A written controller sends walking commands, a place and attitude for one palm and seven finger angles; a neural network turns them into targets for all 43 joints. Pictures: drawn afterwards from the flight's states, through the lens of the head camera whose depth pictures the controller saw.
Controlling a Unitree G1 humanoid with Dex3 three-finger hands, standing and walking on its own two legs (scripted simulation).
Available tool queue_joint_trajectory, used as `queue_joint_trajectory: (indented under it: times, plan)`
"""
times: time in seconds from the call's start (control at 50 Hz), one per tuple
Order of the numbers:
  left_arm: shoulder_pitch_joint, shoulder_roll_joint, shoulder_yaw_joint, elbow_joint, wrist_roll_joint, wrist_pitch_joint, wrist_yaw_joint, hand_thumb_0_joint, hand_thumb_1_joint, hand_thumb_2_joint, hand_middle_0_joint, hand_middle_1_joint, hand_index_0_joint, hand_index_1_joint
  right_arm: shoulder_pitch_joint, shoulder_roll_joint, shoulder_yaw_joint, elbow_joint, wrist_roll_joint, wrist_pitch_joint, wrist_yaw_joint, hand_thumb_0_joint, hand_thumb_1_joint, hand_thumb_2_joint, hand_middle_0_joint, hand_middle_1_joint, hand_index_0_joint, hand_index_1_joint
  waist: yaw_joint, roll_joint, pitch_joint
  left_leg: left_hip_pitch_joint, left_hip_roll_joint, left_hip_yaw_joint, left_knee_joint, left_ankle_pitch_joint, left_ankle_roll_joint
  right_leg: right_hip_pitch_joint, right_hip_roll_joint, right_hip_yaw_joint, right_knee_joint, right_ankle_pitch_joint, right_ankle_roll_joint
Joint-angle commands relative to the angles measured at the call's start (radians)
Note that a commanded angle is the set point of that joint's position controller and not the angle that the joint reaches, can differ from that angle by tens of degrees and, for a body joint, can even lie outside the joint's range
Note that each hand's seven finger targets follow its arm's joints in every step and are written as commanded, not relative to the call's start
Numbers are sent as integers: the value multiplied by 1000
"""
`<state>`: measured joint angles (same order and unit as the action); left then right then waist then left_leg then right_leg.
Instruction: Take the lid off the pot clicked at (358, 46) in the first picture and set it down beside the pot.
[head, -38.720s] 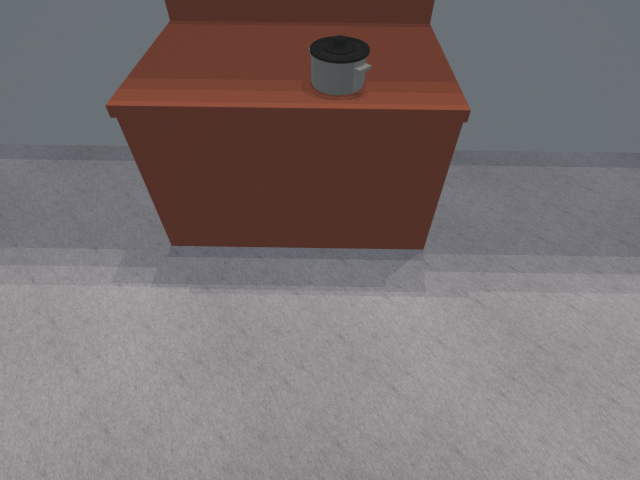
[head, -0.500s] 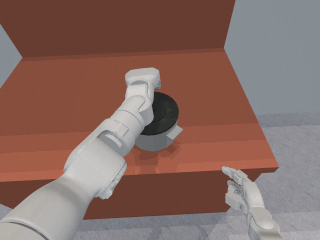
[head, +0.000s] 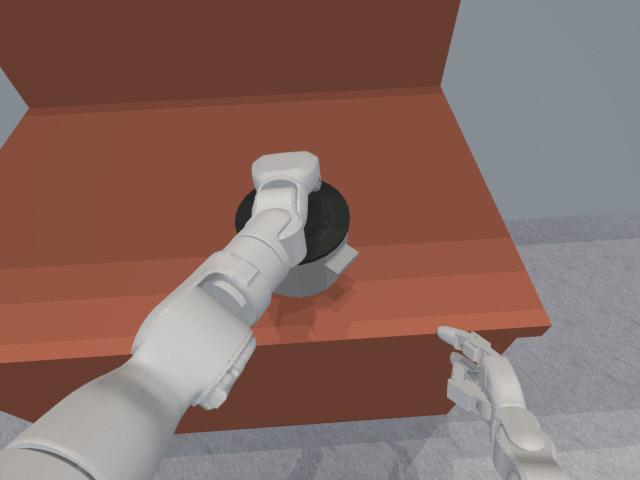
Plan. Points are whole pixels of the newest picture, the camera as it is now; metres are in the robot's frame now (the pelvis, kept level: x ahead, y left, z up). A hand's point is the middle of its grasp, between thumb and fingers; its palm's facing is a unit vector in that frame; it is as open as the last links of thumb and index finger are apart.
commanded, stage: lower the open fingers around the knob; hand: left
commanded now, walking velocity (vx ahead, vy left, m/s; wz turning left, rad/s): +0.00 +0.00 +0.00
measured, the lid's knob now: (291, 206) +0.50 +0.01 +0.03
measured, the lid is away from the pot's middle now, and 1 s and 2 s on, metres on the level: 0.01 0.00 0.00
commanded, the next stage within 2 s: close the fingers and squeeze the knob in 1.08 s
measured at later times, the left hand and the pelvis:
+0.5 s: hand (288, 207) +0.48 +0.01 +0.05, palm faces -0.31 -0.01 -0.95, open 10.3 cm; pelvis +0.01 +0.01 +0.00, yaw +0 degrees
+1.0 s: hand (284, 211) +0.47 +0.02 +0.06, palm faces -0.33 -0.04 -0.94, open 10.2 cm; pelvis +0.02 +0.00 +0.01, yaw -1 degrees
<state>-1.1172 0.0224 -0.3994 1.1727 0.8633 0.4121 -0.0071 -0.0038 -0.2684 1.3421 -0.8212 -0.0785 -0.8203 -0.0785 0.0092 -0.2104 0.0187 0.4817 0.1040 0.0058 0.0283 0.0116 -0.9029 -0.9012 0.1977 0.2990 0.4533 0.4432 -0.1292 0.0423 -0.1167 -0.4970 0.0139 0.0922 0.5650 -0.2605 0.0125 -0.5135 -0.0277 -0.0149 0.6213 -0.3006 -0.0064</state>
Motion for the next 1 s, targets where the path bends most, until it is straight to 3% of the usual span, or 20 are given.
queue_joint_trajectory:
  times: [0.0,0.12,0.18,0.22,0.28,0.3,0.36,0.4,0.42,0.46,0.52,0.56,0.6,0.62,0.7,0.76,0.84,0.86,0.92,0.98]
  plan:
    - [-517,134,34,-132,36,2,55,0,-281,1348,-811,-81,-811,-81,124,-141,-43,94,-28,92,-40,0,-900,-900,200,300,200,300,-48,-90,-325,189,-14,-35,-26,182,30,102,26,9,-59,365,-14]
    - [-534,109,24,-108,25,7,63,0,-281,1348,-811,-81,-811,-81,136,-143,-47,98,-27,86,-47,0,-900,-900,200,300,200,300,-72,-70,-308,183,-11,-30,-18,145,32,57,28,12,-64,319,-9]
    - [-572,125,31,-174,19,-23,58,0,-281,1348,-811,-81,-811,-81,149,-144,-50,90,-28,78,-51,0,-900,-900,200,300,200,300,-74,-64,-379,221,-9,-38,-5,189,36,71,27,11,-51,354,-9]
    - [-587,101,12,-166,27,-29,63,0,-281,1348,-811,-81,-811,-81,158,-139,-52,98,-27,73,-51,0,-900,-900,200,300,200,300,-81,-36,-379,235,-9,-38,7,206,37,53,30,10,-43,365,-12]
    - [-517,122,34,-93,48,-13,68,0,-281,1348,-811,-81,-811,-81,166,-146,-50,108,-33,87,-49,0,-900,-900,200,300,200,300,-69,-37,-343,197,-7,-39,7,219,31,41,33,0,-36,366,-17]
    - [-530,139,42,-103,53,-12,73,0,-281,1348,-811,-81,-811,-81,168,-148,-50,116,-36,94,-50,0,-900,-900,200,300,200,300,-66,-33,-367,203,-9,-40,5,227,30,47,33,1,-34,370,-17]
    - [-543,104,27,-139,38,-14,80,0,-281,1348,-811,-81,-811,-81,179,-146,-62,132,-37,102,-54,0,-900,-900,200,300,200,300,-57,-62,-427,220,-13,-47,7,269,38,81,35,-2,-36,405,-18]
    - [-566,85,8,-167,23,-21,83,0,-281,1348,-811,-81,-811,-81,208,-149,-77,159,-39,103,-54,0,-900,-900,200,300,200,300,-68,-90,-479,262,-11,-50,5,298,43,104,39,-5,-42,436,-13]
    - [-528,75,7,-130,15,-14,80,0,-281,1348,-811,-81,-811,-81,223,-150,-86,174,-40,105,-53,0,-900,-900,200,300,200,300,-65,-121,-469,253,-11,-50,1,305,45,117,42,-10,-45,438,-13]
    - [-534,83,17,-212,-12,-30,70,0,-281,1348,-811,-81,-811,-81,241,-153,-92,178,-41,99,-49,0,-900,-900,200,300,200,300,-47,-173,-552,270,-15,-50,-8,351,50,193,42,-5,-53,511,-9]
    - [-487,78,10,-182,-22,-33,63,0,-281,1348,-811,-81,-811,-81,277,-158,-101,213,-41,96,-41,0,-900,-900,200,300,200,300,-46,-193,-484,245,-16,-41,-33,330,54,206,47,-13,-76,515,-5]
    - [-457,134,58,-151,-21,-35,62,0,-281,1348,-811,-81,-811,-81,292,-165,-97,227,-42,87,-40,0,-900,-900,200,300,200,300,-30,-229,-461,203,-22,-35,-44,324,58,236,48,-9,-91,529,-5]
    - [-422,172,80,-127,-16,-28,67,0,-281,1348,-811,-81,-811,-81,304,-170,-90,236,-45,85,-39,0,-900,-900,200,300,200,300,-25,-211,-412,175,-27,-21,-66,284,55,244,48,-6,-102,520,-2]
    - [-426,157,68,-138,-20,-28,72,0,-281,1348,-811,-81,-811,-81,306,-166,-92,236,-45,79,-38,0,-900,-900,200,300,200,300,-27,-191,-386,171,-25,-14,-70,267,57,240,46,-3,-110,506,-1]
    - [-358,251,124,-149,30,-27,80,0,-281,1348,-811,-81,-811,-81,303,-165,-86,225,-49,72,-30,0,-900,-900,200,300,200,300,9,-115,-394,176,-23,-5,-79,284,54,259,42,5,-112,517,-13]
    - [-368,156,37,-172,43,-22,72,0,-281,1348,-811,-81,-811,-81,288,-154,-91,209,-42,71,-26,0,-900,-900,200,300,200,300,-7,-105,-371,188,-21,-2,-75,285,55,225,45,0,-118,504,-16]
    - [-432,206,69,-223,15,-27,76,0,-281,1348,-811,-81,-811,-81,269,-153,-91,205,-39,66,-30,0,-900,-900,200,300,200,300,-12,-102,-429,232,-21,-3,-72,262,57,246,43,7,-116,484,-8]
    - [-428,172,49,-231,-3,-33,68,0,-281,1348,-811,-81,-811,-81,254,-149,-91,197,-38,65,-32,0,-900,-900,200,300,200,300,-11,-104,-441,237,-25,-5,-66,286,59,256,39,7,-115,515,-9]
    - [-407,169,38,-204,5,-35,55,0,-281,1348,-811,-81,-811,-81,245,-155,-92,208,-34,72,-35,0,-900,-900,200,300,200,300,-27,-163,-402,237,-22,0,-61,274,60,235,39,4,-117,522,-1]
    - [-425,62,-36,-186,3,-44,41,0,-281,1348,-811,-81,-811,-81,223,-154,-92,204,-28,78,-34,0,-900,-900,200,300,200,300,-53,-168,-345,245,-21,-8,-49,266,60,155,42,-5,-113,489,-3]
